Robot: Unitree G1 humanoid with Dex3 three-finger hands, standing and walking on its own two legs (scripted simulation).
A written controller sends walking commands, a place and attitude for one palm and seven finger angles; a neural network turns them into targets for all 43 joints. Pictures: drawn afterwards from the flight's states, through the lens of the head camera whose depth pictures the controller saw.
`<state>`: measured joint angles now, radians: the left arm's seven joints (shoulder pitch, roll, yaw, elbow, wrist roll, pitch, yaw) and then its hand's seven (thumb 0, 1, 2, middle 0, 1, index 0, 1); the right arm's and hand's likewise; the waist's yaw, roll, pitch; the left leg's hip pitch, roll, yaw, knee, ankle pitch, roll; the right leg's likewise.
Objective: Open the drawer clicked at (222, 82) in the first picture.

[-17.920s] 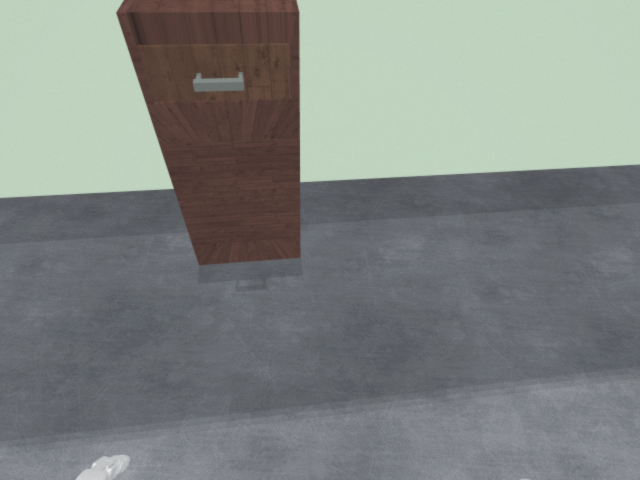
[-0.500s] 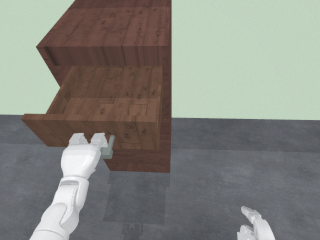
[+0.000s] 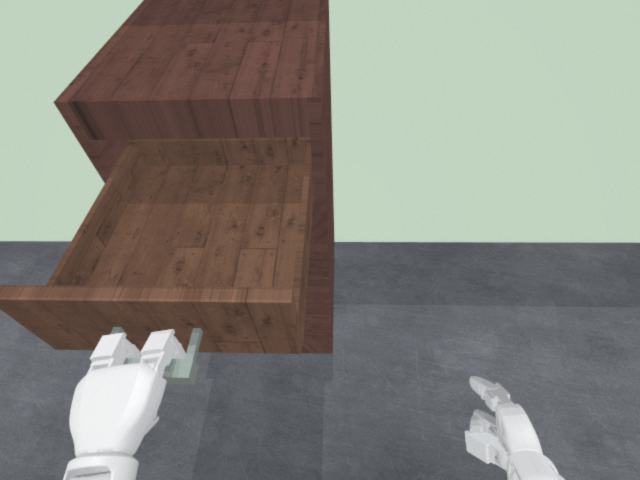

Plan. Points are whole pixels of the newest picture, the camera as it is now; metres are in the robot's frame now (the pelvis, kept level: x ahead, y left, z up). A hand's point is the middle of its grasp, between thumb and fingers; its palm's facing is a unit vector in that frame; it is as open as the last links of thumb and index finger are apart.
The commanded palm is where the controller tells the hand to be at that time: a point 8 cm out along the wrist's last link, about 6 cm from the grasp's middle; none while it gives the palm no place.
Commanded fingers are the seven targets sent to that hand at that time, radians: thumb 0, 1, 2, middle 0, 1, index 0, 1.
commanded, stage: pull the drawer open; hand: left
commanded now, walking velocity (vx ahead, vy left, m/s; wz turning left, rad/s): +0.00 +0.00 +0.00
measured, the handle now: (150, 353) +0.25 +0.24 +0.03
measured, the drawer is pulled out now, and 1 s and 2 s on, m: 0.30 0.30 0.30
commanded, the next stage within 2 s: open the thumb to release the handle in 0.10 s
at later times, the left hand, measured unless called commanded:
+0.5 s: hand (144, 401) +0.20 +0.24 +0.01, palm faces +0.06 -0.07 -1.00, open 7.9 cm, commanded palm +0.17 +0.23 +0.06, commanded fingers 0.00 -0.22 0.42 -0.32 -1.23 -0.32 -1.23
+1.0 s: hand (149, 404) +0.20 +0.23 +0.01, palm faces +0.03 -0.06 -1.00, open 13.7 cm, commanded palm +0.17 +0.23 +0.06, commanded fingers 0.00 -0.50 0.30 -0.30 -1.20 -0.30 -1.20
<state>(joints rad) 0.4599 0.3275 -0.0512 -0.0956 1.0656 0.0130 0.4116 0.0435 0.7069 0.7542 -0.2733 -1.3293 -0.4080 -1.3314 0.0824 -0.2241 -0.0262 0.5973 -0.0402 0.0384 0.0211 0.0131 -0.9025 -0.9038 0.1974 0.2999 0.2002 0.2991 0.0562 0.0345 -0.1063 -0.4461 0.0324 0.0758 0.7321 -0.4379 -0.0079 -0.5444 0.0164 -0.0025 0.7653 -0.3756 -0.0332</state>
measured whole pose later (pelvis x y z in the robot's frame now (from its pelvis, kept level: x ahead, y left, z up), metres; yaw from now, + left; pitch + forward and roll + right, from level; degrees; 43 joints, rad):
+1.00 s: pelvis -0.03 -0.01 +0.00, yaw +2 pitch +6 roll +1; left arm 0.22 0.33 -0.11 0.09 1.09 0.04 0.39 0.00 -0.48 0.31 -0.31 -1.20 -0.32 -1.20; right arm 0.10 -0.22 -0.01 0.64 -0.03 0.04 -0.04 0.01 -0.90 -0.90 0.20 0.30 0.20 0.30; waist 0.08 0.04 -0.07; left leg -0.45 0.02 0.03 0.73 -0.39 -0.01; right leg -0.53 0.00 -0.04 0.76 -0.34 -0.04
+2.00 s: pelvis -0.01 +0.00 +0.03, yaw +3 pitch -1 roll +1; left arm 0.13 0.43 -0.13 -0.23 0.97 0.15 0.08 0.00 -0.49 0.30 -0.32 -1.20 -0.33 -1.20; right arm 0.05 -0.22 0.04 0.64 0.00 0.10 -0.02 0.01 -0.90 -0.90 0.20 0.30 0.20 0.30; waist 0.12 0.11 -0.01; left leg -0.15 0.01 0.03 0.46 -0.29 0.00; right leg -0.23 0.00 -0.04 0.50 -0.25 -0.03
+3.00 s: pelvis -0.03 +0.00 +0.03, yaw +3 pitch -3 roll +0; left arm 0.25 0.55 0.04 -0.38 0.84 0.07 -0.03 0.00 -0.49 0.30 -0.32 -1.20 -0.32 -1.20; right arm 0.07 -0.26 0.04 0.63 0.02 0.08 -0.01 0.01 -0.90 -0.90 0.20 0.30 0.20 0.30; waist 0.12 0.12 0.02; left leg -0.12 0.01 0.02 0.41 -0.25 0.00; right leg -0.18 0.00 -0.05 0.43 -0.20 -0.03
